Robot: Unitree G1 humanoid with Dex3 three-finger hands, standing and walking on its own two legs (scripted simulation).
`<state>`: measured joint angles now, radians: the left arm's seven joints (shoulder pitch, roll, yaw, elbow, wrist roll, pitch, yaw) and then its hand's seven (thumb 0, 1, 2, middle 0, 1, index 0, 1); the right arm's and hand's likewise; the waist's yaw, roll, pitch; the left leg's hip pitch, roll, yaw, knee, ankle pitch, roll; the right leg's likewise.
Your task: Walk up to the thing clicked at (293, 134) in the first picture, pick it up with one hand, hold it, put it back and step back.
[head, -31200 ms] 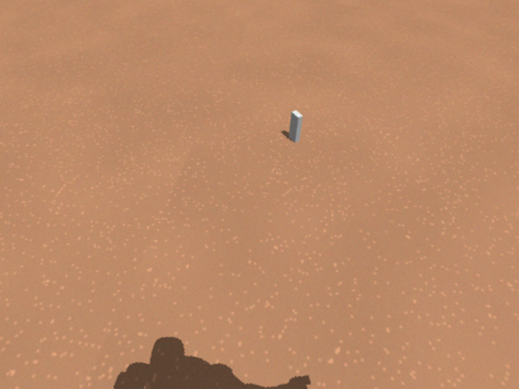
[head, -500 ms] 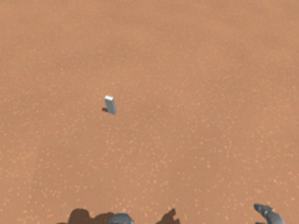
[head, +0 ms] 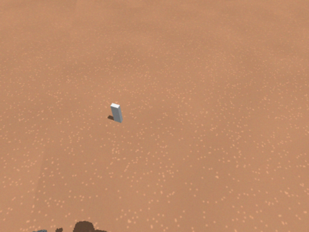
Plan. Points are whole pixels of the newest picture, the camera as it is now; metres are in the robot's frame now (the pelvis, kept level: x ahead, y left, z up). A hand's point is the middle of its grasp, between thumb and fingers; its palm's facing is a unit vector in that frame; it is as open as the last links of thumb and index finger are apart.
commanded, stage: step back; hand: left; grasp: from the side
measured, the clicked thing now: (116, 113) +1.02 +0.30 -0.67
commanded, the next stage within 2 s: stand in 0.40 s
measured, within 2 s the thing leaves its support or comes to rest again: neither
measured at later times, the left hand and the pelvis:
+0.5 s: hand out of the picture +0.12 +0.29 -0.15, palm faces +0.04 -0.94 -0.34, open 7.4 cm; pelvis +0.04 +0.03 +0.01, yaw +1 degrees
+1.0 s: hand out of the picture +0.07 +0.28 -0.14, palm faces +0.01 -0.94 -0.35, open 7.4 cm; pelvis +0.01 +0.02 +0.02, yaw +2 degrees
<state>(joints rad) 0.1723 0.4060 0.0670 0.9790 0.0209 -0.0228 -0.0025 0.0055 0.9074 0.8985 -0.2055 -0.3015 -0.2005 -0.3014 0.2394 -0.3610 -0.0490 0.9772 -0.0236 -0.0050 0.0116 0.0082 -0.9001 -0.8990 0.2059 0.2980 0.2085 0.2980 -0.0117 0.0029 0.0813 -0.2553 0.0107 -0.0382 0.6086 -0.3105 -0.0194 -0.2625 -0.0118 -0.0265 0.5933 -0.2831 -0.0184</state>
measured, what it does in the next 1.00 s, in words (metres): steps on the spot: left foot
